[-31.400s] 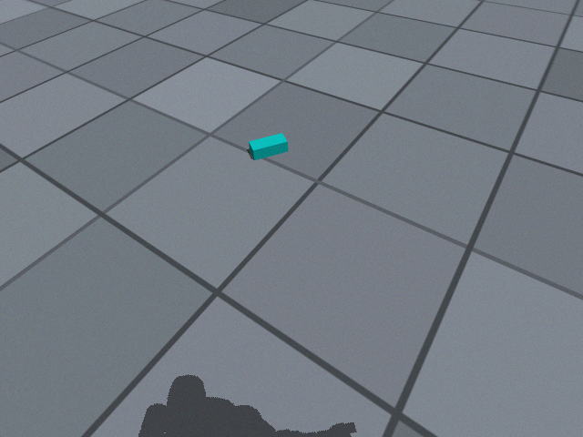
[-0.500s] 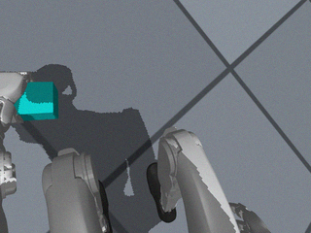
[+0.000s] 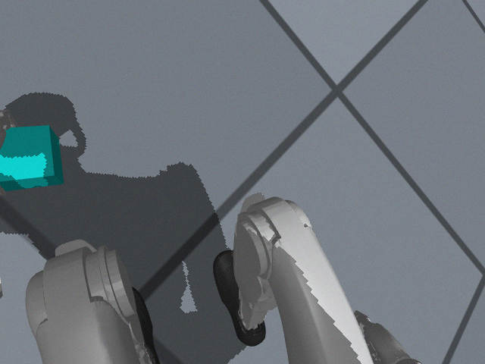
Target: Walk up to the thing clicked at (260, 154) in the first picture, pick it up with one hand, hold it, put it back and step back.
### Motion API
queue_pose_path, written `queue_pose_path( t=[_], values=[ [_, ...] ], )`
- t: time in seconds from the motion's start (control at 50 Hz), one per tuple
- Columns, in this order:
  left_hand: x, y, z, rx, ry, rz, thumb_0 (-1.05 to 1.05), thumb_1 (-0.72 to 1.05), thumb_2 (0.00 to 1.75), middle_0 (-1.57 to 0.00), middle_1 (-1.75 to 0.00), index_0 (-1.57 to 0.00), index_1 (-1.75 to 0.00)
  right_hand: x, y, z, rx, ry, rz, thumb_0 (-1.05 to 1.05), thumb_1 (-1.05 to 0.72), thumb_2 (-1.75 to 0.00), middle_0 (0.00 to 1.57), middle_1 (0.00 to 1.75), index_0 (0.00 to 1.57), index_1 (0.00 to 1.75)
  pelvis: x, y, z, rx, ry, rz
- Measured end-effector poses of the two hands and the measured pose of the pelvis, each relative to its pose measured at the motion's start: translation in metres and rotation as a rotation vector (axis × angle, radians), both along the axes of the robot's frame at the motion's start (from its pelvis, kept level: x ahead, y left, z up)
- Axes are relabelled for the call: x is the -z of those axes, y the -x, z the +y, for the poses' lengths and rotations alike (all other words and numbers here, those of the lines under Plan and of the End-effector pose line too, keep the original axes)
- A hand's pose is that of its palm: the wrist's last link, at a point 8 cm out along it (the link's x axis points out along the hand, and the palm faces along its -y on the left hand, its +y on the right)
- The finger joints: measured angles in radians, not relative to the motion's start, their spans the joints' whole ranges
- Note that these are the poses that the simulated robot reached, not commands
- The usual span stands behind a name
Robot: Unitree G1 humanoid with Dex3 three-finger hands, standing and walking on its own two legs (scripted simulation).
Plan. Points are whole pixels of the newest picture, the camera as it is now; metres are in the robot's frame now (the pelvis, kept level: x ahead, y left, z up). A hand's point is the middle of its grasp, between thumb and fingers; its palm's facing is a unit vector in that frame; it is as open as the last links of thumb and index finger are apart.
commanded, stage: rest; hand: left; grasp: from above
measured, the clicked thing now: out of the picture +0.45 +0.33 -0.26
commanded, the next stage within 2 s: open in 0.34 s
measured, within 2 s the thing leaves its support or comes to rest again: rests again in 0.12 s
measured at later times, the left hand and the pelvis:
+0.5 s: hand out of the picture +0.44 +0.31 -0.24, palm faces -0.48 -0.09 -0.87, open 11.4 cm; pelvis +0.00 +0.00 -0.01, yaw -2 degrees
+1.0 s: hand out of the picture +0.45 +0.32 -0.24, palm faces -0.48 -0.08 -0.87, open 13.1 cm; pelvis +0.00 +0.00 +0.00, yaw -2 degrees
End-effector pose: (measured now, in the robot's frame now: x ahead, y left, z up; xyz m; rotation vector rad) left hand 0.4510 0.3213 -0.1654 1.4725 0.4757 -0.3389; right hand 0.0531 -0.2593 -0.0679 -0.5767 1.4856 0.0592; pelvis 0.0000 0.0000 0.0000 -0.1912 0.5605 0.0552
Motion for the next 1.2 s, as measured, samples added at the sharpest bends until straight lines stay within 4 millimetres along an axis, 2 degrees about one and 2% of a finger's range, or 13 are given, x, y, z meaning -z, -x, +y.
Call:
queue_pose_path(
  t=[0.22, 0.4, 0.52, 0.72, 0.94, 1.2],
  values=[
    [0.014, 0.0, -0.004, 0.009, 0.012, -0.008, -0.02, -0.17, 0.65, -0.49, -0.74, -0.55, -0.66, -0.005, -0.005, -0.001, -0.036, 0.009, 0.007, 0.0, -0.91, -0.9, 0.21, 0.3, 0.2, 0.3, 0.002, -0.002, 0.001, 0.01, 0.015, -0.012],
    [0.015, 0.0, -0.004, -0.004, 0.01, -0.018, -0.02, -0.18, 0.65, -0.48, -0.75, -0.55, -0.67, -0.008, -0.011, 0.002, -0.075, 0.0, -0.035, 0.0, -0.91, -0.9, 0.21, 0.3, 0.2, 0.3, 0.004, 0.001, 0.002, 0.014, 0.022, -0.034],
    [0.016, -0.001, -0.005, -0.017, 0.008, -0.016, -0.02, -0.18, 0.66, -0.47, -0.78, -0.53, -0.7, -0.009, -0.006, 0.002, -0.081, 0.003, -0.049, 0.0, -0.91, -0.9, 0.21, 0.3, 0.2, 0.3, 0.006, 0.003, 0.002, 0.016, 0.022, -0.047],
    [0.02, 0.0, -0.005, 0.0, -0.004, -0.003, -0.01, -0.21, 0.76, -0.34, -0.93, -0.39, -0.87, -0.012, 0.005, 0.004, -0.082, -0.007, -0.02, 0.0, -0.9, -0.89, 0.21, 0.3, 0.2, 0.3, 0.006, 0.004, 0.002, 0.02, 0.023, -0.053],
    [0.017, -0.003, -0.002, -0.012, -0.005, -0.021, 0.0, -0.37, 0.93, -0.16, -1.06, -0.2, -1.03, -0.013, -0.002, 0.007, -0.101, -0.02, -0.037, 0.0, -0.91, -0.9, 0.21, 0.3, 0.2, 0.3, 0.005, 0.004, 0.002, 0.019, 0.031, -0.054],
    [0.014, -0.004, 0.0, -0.005, -0.002, -0.014, 0.0, -0.42, 1.0, -0.1, -1.12, -0.14, -1.09, -0.013, -0.009, 0.01, -0.114, -0.032, -0.05, 0.0, -0.91, -0.9, 0.21, 0.3, 0.2, 0.3, 0.002, 0.004, 0.003, 0.018, 0.035, -0.051]
  ],
)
